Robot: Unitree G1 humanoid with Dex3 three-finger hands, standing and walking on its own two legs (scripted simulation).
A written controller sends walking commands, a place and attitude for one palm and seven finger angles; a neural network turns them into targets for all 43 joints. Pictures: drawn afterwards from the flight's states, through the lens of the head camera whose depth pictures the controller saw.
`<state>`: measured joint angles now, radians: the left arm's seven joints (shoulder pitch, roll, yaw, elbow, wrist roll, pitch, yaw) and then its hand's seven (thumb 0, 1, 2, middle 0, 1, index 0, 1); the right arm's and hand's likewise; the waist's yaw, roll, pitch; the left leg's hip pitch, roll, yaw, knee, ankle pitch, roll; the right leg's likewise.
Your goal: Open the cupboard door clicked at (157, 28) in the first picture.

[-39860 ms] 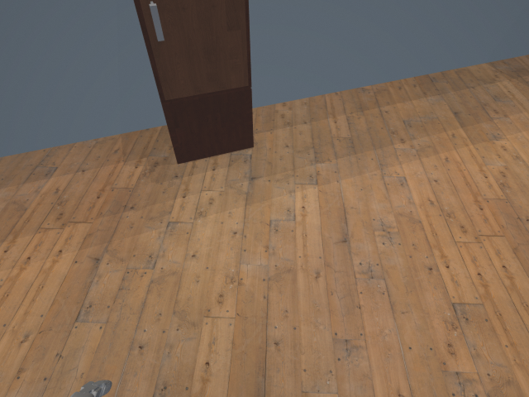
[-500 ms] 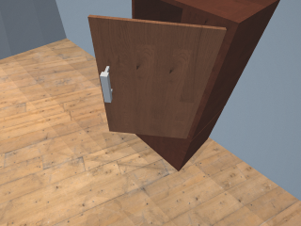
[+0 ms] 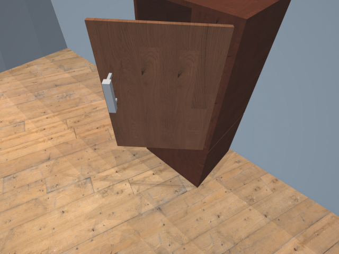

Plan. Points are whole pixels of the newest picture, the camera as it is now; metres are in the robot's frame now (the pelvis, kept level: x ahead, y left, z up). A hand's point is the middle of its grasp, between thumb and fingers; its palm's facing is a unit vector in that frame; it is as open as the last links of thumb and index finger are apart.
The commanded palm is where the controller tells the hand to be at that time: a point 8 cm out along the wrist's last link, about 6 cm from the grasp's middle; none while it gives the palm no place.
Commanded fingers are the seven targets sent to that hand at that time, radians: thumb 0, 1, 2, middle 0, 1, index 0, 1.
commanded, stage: come to a stop and stand still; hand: left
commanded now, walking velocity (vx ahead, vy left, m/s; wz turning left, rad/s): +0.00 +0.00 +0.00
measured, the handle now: (111, 92) +0.62 +0.24 +0.01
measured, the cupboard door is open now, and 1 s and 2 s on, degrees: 39 39 39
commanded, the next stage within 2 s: look again from close up in 0.08 s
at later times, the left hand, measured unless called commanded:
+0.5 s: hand out of the picture +0.04 +0.20 -0.18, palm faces +0.02 -0.97 -0.22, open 7.4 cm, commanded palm none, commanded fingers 0.00 0.90 0.90 -0.20 -0.30 -0.20 -0.30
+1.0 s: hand (88, 198) +0.24 +0.21 +0.00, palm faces +0.22 -0.97 -0.10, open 7.7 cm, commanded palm +0.14 +0.26 -0.06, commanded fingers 0.00 0.62 0.78 -0.22 -0.48 -0.22 -0.48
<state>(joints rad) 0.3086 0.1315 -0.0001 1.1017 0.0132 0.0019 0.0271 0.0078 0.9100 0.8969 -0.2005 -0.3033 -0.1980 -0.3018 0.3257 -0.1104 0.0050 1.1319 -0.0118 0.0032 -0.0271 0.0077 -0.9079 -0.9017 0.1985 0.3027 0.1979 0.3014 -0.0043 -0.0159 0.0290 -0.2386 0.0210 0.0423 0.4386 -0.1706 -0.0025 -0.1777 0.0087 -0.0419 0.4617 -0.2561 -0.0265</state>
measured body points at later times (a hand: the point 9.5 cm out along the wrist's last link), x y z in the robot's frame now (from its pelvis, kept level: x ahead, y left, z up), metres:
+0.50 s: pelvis +0.03 +0.03 -0.01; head +0.03 +0.01 +0.44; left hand +0.04 +0.25 -0.16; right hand +0.03 -0.19 -0.17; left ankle +0.04 +0.12 -0.74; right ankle +0.00 -0.10 -0.74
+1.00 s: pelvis +0.02 +0.02 -0.02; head +0.02 +0.01 +0.43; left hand +0.22 +0.26 +0.00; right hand +0.16 -0.23 -0.12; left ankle +0.04 +0.12 -0.74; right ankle +0.00 -0.10 -0.74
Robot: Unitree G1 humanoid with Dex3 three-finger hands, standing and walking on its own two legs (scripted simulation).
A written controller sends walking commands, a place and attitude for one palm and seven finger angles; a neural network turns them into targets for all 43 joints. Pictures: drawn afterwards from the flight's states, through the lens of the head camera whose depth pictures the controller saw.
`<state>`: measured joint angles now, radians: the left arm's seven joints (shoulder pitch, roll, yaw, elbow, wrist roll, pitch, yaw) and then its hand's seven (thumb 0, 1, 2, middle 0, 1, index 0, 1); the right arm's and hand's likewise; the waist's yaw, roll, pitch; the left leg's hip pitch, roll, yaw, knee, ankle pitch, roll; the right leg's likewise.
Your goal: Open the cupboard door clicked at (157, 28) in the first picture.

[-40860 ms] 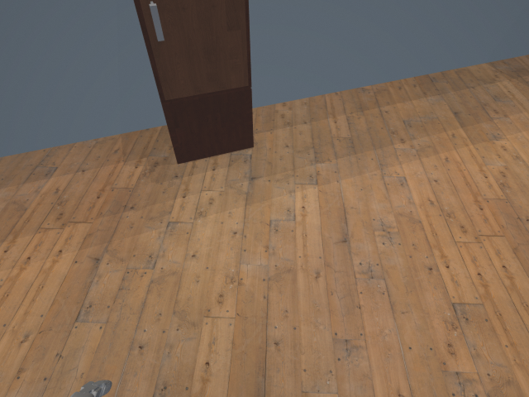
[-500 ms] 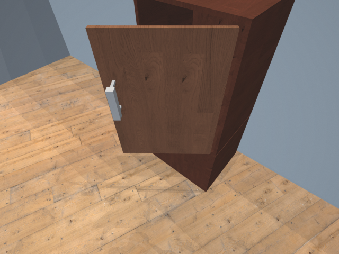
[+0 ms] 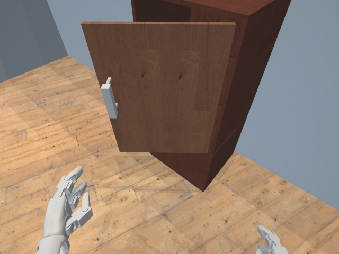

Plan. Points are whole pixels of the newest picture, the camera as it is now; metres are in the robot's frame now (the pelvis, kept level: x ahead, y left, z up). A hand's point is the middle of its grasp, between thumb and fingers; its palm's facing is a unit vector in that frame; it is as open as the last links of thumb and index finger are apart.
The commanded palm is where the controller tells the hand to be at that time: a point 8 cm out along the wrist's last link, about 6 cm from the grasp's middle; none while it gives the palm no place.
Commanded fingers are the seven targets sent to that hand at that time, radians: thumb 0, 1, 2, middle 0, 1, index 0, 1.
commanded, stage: raise the hand with hooked fingers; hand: left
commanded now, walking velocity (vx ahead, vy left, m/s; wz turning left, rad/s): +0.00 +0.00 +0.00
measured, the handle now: (111, 97) +0.60 +0.22 +0.03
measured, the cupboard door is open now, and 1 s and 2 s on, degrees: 39 39 39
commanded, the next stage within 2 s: move the hooked fingers beside the handle in 1.88 s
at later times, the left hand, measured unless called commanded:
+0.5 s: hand (88, 219) +0.21 +0.20 -0.01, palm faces -0.08 -1.00 -0.05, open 10.4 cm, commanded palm +0.17 +0.27 -0.01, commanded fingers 0.00 0.04 0.53 -0.26 -0.86 -0.26 -0.86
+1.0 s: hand (54, 200) +0.23 +0.27 +0.03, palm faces +0.05 -1.00 -0.05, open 13.3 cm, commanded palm +0.21 +0.32 +0.03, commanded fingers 0.00 -0.50 0.30 -0.30 -1.20 -0.30 -1.20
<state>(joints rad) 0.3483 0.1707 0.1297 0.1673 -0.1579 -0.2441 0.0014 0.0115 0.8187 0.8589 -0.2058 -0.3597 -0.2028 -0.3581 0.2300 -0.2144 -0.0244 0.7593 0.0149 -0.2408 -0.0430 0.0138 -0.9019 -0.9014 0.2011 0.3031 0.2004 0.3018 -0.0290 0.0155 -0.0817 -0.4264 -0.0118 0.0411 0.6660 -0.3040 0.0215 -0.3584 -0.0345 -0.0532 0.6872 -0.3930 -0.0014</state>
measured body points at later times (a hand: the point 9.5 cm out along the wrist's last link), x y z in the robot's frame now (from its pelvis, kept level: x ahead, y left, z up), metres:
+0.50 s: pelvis -0.03 -0.03 -0.06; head +0.02 -0.03 +0.38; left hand +0.21 +0.25 -0.01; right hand +0.13 -0.25 -0.15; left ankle +0.02 +0.11 -0.72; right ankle -0.02 -0.11 -0.72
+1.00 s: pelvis -0.02 +0.02 -0.04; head +0.02 +0.04 +0.41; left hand +0.23 +0.32 +0.04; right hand +0.16 -0.22 -0.10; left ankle +0.02 +0.11 -0.72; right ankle -0.02 -0.11 -0.72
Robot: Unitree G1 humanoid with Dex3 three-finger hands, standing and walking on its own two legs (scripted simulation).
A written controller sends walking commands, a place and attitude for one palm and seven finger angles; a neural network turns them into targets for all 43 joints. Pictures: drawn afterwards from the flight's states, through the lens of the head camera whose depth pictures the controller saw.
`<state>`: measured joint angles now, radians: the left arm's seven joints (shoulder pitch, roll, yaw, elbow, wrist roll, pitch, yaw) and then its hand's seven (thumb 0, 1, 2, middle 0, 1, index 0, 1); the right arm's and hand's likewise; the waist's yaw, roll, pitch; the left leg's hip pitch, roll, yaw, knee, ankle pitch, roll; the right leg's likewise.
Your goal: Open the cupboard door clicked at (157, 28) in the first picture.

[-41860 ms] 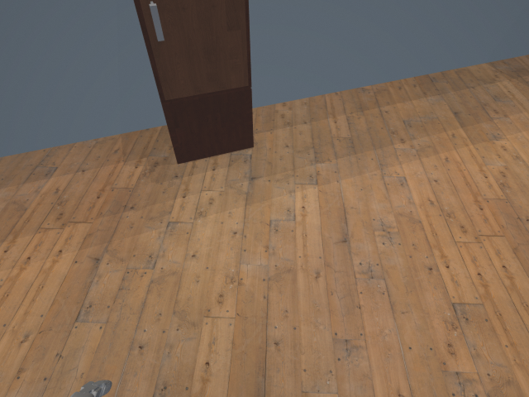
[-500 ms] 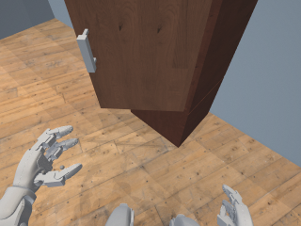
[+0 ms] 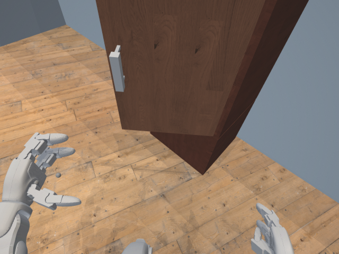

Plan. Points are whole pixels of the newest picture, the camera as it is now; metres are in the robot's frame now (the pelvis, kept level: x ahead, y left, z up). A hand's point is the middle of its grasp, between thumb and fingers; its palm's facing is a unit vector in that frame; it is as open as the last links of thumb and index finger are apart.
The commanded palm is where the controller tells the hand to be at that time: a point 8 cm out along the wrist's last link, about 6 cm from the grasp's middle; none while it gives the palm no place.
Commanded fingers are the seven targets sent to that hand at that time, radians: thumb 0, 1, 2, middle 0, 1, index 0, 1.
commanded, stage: raise the hand with hooked fingers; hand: left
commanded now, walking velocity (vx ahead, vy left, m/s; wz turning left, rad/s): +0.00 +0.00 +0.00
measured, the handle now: (119, 68) +0.62 +0.21 +0.07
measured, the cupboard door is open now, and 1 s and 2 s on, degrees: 39 39 39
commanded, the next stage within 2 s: move the hooked fingers beside the handle in 0.88 s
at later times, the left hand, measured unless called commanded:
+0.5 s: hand (52, 151) +0.30 +0.27 +0.09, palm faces +0.01 -1.00 -0.02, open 14.0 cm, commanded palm +0.26 +0.32 +0.09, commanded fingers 0.00 -0.50 0.30 -0.30 -1.20 -0.30 -1.20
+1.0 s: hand (63, 154) +0.29 +0.25 +0.09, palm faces +0.03 -1.00 -0.02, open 14.0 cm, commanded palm +0.27 +0.30 +0.09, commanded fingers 0.00 -0.50 0.30 -0.30 -1.20 -0.30 -1.20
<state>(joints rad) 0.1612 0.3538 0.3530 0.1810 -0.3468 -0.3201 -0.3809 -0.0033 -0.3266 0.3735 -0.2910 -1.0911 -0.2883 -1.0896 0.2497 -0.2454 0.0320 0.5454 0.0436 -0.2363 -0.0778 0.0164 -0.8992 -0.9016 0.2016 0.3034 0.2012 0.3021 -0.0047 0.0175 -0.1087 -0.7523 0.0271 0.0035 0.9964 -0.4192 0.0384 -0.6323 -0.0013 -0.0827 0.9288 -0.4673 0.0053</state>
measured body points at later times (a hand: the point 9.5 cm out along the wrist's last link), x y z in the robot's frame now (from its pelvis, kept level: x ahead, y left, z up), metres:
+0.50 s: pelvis +0.00 +0.00 +0.02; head +0.04 +0.01 +0.46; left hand +0.29 +0.33 +0.09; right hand +0.15 -0.26 -0.06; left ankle +0.04 +0.09 -0.68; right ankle +0.00 -0.13 -0.68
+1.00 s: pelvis +0.00 -0.02 +0.01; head +0.04 -0.02 +0.46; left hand +0.29 +0.30 +0.10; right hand +0.16 -0.27 -0.06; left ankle +0.04 +0.09 -0.68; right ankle +0.00 -0.13 -0.68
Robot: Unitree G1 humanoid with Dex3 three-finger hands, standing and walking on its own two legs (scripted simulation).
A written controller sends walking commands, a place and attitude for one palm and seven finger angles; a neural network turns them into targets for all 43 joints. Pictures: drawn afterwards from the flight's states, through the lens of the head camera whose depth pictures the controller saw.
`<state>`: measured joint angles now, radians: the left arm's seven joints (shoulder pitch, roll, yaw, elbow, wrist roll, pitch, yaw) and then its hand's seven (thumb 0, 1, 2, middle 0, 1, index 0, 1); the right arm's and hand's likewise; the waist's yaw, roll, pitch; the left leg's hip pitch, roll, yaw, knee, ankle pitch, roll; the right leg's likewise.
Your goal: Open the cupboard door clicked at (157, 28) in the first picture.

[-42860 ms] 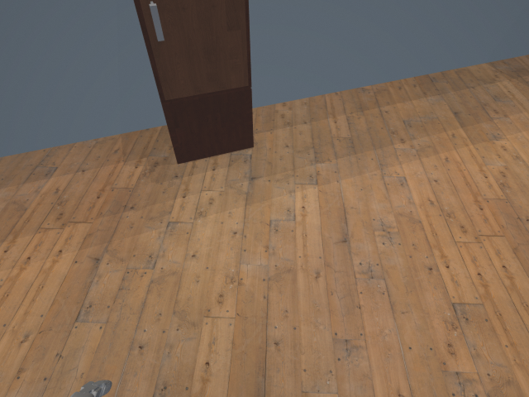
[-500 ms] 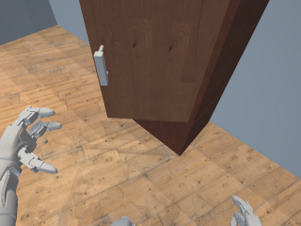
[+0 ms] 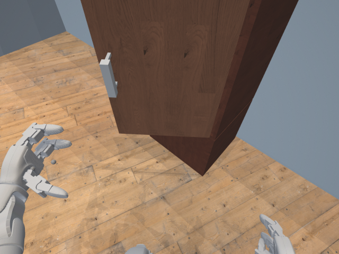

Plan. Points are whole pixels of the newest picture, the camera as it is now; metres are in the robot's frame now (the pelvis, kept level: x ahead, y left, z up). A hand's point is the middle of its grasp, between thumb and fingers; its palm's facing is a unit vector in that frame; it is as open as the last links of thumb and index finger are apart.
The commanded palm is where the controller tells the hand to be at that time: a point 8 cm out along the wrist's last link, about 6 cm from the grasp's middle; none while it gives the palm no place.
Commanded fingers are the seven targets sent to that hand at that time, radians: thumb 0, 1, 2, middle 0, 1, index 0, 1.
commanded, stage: move the hooked fingers beside the handle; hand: left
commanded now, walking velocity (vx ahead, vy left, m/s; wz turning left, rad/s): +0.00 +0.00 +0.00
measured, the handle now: (110, 75) +0.62 +0.23 +0.06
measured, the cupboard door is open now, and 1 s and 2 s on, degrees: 39 39 39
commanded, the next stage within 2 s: none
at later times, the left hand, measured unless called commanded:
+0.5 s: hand (64, 131) +0.37 +0.28 +0.07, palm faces +0.01 -1.00 +0.00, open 14.0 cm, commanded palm +0.35 +0.33 +0.07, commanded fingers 0.00 -0.50 0.30 -0.30 -1.20 -0.30 -1.20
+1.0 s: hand (76, 106) +0.46 +0.28 +0.07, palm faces +0.03 -1.00 -0.01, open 14.0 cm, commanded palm +0.44 +0.33 +0.07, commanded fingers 0.00 -0.50 0.30 -0.30 -1.20 -0.30 -1.20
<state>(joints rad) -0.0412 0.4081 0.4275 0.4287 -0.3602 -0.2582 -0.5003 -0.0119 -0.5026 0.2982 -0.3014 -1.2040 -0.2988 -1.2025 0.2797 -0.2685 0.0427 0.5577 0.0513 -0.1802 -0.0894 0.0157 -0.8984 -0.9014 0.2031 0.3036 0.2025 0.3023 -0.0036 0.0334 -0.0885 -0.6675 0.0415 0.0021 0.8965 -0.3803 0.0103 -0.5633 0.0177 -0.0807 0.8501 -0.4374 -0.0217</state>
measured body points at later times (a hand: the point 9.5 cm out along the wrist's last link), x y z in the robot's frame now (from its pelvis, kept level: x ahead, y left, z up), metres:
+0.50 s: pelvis +0.00 +0.01 -0.01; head +0.06 +0.02 +0.44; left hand +0.37 +0.34 +0.07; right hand +0.09 -0.26 -0.10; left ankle +0.04 +0.11 -0.69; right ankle -0.01 -0.11 -0.69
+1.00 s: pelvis +0.00 +0.02 -0.02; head +0.10 +0.04 +0.42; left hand +0.45 +0.34 +0.07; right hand +0.04 -0.25 -0.12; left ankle +0.04 +0.11 -0.69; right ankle -0.01 -0.11 -0.69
